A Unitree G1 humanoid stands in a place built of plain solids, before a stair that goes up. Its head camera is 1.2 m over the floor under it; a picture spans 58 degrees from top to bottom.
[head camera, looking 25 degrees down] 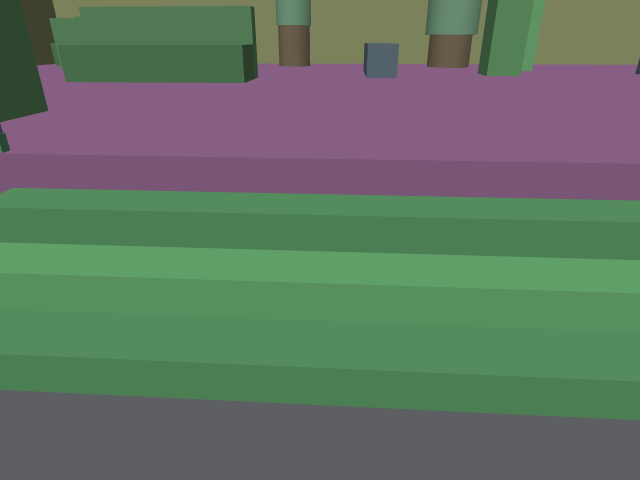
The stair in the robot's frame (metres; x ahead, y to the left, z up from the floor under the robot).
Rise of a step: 0.17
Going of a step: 0.28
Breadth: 4.68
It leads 4 degrees to the right of straight ahead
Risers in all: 4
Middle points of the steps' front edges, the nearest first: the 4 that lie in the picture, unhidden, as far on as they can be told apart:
1.12 -0.73 0.17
1.39 -0.75 0.35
1.67 -0.77 0.52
1.94 -0.79 0.69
